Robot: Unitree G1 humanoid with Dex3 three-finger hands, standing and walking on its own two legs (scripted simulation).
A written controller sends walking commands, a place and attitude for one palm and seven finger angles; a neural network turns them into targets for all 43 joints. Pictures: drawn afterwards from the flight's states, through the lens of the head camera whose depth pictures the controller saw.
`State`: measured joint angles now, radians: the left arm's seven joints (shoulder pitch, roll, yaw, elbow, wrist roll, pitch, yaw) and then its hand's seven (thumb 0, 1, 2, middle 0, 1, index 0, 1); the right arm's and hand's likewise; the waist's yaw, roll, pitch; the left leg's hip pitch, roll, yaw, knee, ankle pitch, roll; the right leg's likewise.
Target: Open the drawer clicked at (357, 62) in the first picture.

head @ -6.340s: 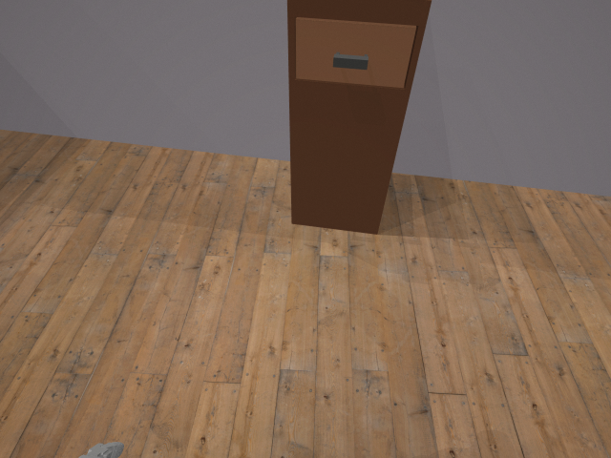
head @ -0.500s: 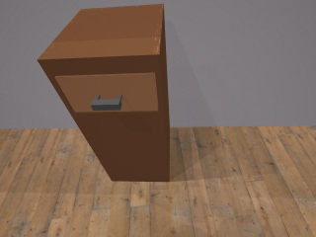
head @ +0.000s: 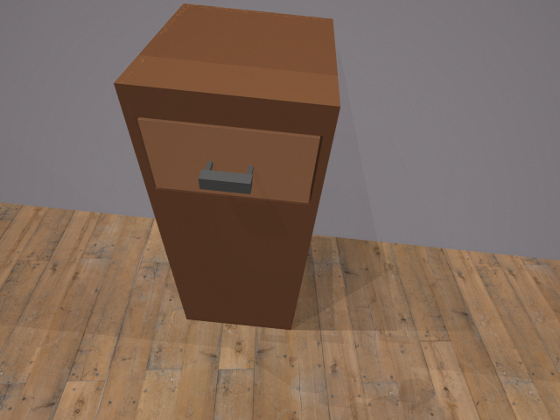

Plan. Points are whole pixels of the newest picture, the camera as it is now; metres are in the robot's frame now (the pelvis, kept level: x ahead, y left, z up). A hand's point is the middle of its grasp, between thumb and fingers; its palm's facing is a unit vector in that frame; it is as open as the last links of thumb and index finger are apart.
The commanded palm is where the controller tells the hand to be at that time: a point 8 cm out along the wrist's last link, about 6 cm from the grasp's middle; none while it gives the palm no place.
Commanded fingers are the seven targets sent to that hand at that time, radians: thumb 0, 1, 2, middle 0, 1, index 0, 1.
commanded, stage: come to a stop and stand still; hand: left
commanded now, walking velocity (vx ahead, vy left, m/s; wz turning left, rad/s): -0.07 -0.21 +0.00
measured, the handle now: (228, 174) +0.56 +0.15 +0.01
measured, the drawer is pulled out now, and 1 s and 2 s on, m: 0.00 0.00 0.00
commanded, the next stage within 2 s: look again from close up in 0.66 s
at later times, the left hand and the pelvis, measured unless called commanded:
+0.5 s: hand out of the picture +0.09 +0.14 -0.18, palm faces +0.06 -0.97 -0.22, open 7.2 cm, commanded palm none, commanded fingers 0.00 0.90 0.90 -0.20 -0.30 -0.20 -0.30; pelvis +0.04 -0.03 -0.01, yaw +1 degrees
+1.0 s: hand out of the picture +0.01 +0.18 -0.18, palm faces +0.05 -0.98 -0.21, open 7.4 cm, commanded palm none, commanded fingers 0.00 0.90 0.90 -0.20 -0.30 -0.20 -0.30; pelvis +0.00 +0.01 -0.01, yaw +1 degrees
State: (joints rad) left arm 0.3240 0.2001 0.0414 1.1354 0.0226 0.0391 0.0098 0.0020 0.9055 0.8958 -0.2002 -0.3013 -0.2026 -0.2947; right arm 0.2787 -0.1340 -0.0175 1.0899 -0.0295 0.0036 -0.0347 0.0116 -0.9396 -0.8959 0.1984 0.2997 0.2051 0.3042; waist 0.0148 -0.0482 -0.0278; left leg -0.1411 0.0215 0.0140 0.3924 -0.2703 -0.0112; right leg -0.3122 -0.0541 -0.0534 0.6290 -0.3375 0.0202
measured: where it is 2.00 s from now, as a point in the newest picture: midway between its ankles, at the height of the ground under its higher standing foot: outside the picture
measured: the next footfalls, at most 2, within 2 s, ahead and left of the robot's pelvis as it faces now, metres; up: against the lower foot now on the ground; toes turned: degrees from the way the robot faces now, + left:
right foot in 0.20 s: +0.04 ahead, -0.13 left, +0.00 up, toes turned -6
left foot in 2.00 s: +0.10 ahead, +0.08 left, +0.00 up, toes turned +9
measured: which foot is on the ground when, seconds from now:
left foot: down 0.00-1.00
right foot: up 0.00-0.18, down 0.20-1.00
